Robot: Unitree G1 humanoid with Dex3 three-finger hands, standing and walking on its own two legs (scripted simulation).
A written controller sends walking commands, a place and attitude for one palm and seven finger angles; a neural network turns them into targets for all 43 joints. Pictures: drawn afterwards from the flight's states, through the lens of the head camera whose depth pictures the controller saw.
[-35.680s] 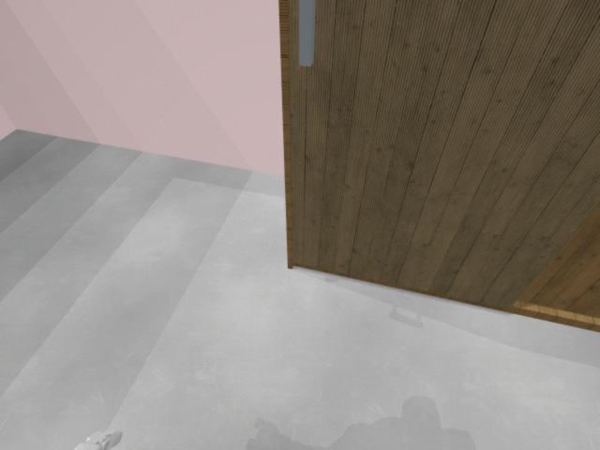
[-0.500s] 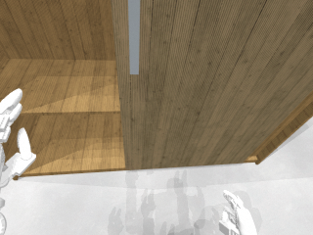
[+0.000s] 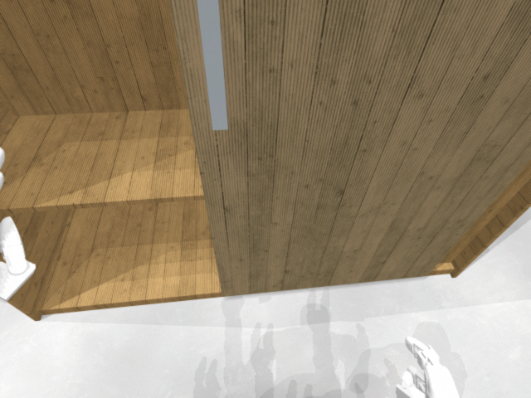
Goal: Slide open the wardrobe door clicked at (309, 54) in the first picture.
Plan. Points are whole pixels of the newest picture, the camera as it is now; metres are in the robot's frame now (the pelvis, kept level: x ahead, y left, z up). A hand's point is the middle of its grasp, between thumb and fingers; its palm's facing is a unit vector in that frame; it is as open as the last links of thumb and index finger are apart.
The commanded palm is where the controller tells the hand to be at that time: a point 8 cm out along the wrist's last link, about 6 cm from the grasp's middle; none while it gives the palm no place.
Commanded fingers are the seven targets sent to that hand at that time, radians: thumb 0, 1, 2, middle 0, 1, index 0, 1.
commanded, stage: stop stepping back and stand still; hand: left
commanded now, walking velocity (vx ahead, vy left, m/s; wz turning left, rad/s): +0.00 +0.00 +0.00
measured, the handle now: (213, 51) +0.55 +0.11 +0.25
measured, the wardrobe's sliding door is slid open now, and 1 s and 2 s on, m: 0.68 0.68 0.68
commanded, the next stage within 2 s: let the arm hang, fingers relaxed in 0.82 s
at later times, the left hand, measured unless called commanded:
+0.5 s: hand out of the picture +0.18 +0.33 +0.17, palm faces +0.46 -0.78 -0.43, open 7.4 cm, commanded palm +0.11 +0.35 +0.18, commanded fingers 0.00 0.90 0.90 -0.20 -0.30 -0.20 -0.30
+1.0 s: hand (6, 319) +0.19 +0.32 +0.09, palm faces +0.28 -0.82 -0.50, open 7.4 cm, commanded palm none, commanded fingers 0.00 0.90 0.90 -0.20 -0.30 -0.20 -0.30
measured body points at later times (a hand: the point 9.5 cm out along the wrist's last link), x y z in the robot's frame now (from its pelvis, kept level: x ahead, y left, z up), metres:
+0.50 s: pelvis -0.02 +0.05 +0.01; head -0.02 +0.07 +0.46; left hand +0.15 +0.37 +0.20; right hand +0.15 -0.17 -0.07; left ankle +0.01 +0.15 -0.73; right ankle -0.04 -0.08 -0.73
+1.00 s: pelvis -0.03 +0.05 +0.01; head -0.02 +0.03 +0.45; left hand +0.17 +0.36 +0.12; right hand +0.14 -0.19 -0.10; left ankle +0.01 +0.15 -0.73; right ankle -0.04 -0.08 -0.73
